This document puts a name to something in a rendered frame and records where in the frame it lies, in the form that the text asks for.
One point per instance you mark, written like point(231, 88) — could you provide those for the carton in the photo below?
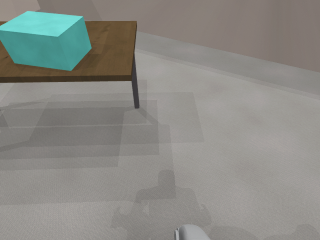
point(49, 40)

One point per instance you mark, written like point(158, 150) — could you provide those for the table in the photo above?
point(111, 58)

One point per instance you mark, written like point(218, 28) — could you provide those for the robot right thigh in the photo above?
point(190, 232)

